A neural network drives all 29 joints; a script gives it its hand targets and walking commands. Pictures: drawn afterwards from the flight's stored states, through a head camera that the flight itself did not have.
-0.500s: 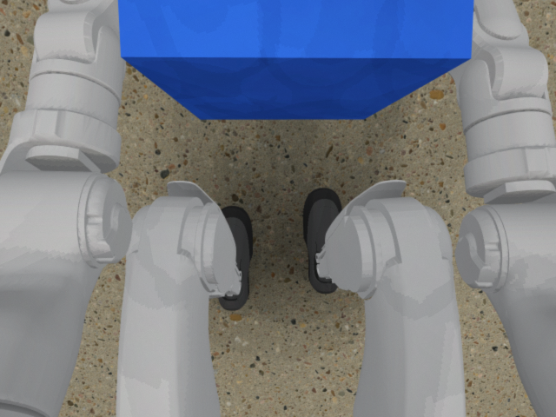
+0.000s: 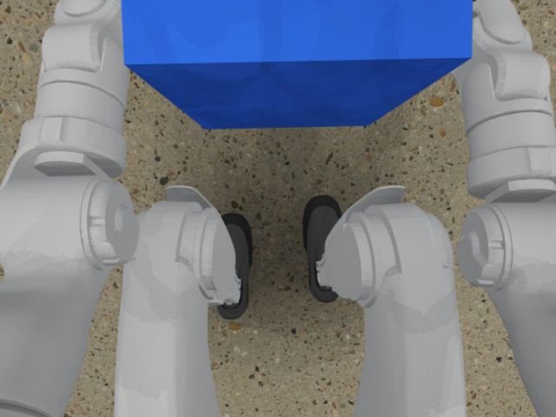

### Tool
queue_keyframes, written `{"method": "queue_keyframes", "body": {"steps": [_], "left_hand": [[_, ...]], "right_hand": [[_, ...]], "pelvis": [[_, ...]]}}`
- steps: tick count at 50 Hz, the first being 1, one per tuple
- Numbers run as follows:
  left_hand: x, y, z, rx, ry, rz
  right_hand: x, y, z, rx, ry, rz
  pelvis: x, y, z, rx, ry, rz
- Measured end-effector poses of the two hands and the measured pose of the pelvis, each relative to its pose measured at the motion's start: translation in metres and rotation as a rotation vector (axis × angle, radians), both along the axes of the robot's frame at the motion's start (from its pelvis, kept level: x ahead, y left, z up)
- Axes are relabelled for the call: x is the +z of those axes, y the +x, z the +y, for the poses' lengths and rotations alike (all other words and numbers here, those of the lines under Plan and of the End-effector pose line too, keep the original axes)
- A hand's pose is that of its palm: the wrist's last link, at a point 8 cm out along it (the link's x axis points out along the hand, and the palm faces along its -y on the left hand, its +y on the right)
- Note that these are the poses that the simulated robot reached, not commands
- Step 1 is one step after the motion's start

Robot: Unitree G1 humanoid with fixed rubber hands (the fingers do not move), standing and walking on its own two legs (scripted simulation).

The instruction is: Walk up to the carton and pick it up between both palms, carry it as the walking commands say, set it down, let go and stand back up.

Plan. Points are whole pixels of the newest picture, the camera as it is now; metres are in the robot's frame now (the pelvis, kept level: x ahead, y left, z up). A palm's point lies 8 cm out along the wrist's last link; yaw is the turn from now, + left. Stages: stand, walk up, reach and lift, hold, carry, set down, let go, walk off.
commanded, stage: set down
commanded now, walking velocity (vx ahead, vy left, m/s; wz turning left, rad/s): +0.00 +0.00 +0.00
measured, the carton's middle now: (288, 14) +0.54 -0.01 -0.21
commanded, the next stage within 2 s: none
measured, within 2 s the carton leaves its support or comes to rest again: rests again in 1.16 s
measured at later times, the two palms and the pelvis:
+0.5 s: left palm out of the picture +0.57 +0.17 -0.14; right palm out of the picture +0.55 -0.20 -0.15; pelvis +0.01 +0.00 -0.01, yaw +0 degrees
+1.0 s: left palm out of the picture +0.57 +0.17 -0.15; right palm out of the picture +0.55 -0.20 -0.16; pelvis +0.01 +0.00 -0.01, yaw +0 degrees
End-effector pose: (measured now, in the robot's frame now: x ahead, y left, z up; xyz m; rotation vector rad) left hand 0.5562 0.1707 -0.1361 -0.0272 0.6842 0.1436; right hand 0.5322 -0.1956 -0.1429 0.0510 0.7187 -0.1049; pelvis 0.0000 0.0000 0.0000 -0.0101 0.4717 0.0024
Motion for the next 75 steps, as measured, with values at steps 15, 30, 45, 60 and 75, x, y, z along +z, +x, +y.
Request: {"method": "queue_keyframes", "body": {"steps": [15, 30, 45, 60, 75], "left_hand": [[-0.004, 0.009, 0.001, 0.007, -0.031, -0.025], [-0.009, 0.015, 0.002, 0.004, -0.044, -0.056], [-0.009, 0.017, 0.002, -0.009, -0.024, -0.064], [-0.040, -0.005, 0.012, -0.039, 0.097, 0.033], [-0.031, -0.001, 0.027, -0.026, 0.103, -0.043]], "right_hand": [[-0.003, 0.011, -0.003, 0.029, 0.024, -0.036], [-0.007, 0.020, -0.004, 0.040, 0.045, -0.059], [-0.008, 0.022, -0.005, 0.050, 0.026, -0.070], [-0.025, 0.015, -0.008, 0.007, -0.122, -0.039], [-0.040, 0.004, -0.023, -0.040, -0.113, 0.014]], "pelvis": [[-0.008, 0.005, -0.001, 0.000, 0.004, 0.051], [-0.013, 0.008, -0.001, 0.001, 0.003, 0.072], [-0.014, 0.009, -0.001, 0.001, 0.005, 0.073], [-0.014, 0.009, -0.002, 0.001, 0.007, 0.067], [-0.013, 0.007, -0.003, 0.002, 0.010, 0.045]]}}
